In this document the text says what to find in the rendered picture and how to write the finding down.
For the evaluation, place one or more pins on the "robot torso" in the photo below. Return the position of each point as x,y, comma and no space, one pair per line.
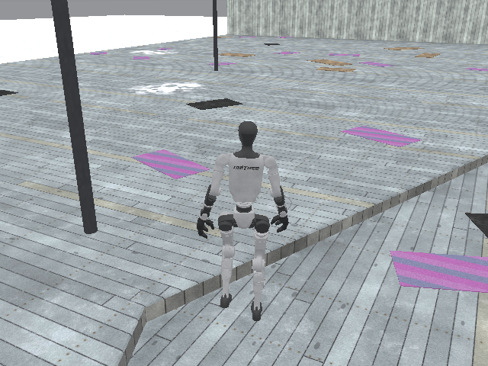
245,182

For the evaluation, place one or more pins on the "left robot forearm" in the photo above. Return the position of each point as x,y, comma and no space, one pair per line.
208,205

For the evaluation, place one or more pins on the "right robot forearm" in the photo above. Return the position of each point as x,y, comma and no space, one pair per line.
280,204

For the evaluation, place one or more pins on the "robot right upper arm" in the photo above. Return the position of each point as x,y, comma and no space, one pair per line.
273,175

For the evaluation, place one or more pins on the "robot left upper arm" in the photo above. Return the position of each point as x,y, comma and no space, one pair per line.
217,176

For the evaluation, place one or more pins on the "robot right thigh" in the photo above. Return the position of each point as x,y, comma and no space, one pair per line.
261,228

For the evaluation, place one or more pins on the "right robot hand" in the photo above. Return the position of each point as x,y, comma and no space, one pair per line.
280,220

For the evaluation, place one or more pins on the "left robot hand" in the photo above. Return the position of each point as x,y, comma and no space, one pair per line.
201,226

